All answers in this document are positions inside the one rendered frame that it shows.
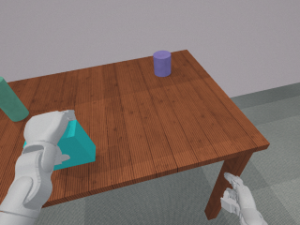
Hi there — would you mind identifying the sponge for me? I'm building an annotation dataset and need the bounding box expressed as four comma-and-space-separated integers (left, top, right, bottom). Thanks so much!
23, 120, 96, 171

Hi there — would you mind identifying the right robot hand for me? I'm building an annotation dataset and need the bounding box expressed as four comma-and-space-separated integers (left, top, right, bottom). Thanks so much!
220, 172, 257, 216

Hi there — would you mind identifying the robot left forearm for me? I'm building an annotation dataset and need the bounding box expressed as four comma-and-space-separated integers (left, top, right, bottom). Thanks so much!
0, 141, 57, 225

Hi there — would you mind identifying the left robot hand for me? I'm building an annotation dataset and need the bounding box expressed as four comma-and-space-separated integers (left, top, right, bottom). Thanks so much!
23, 110, 77, 166

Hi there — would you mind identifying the table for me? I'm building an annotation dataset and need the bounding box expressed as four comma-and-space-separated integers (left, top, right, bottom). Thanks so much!
0, 50, 270, 220

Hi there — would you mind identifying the robot right forearm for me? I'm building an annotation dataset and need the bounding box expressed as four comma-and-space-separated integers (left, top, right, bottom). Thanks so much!
239, 207, 268, 225

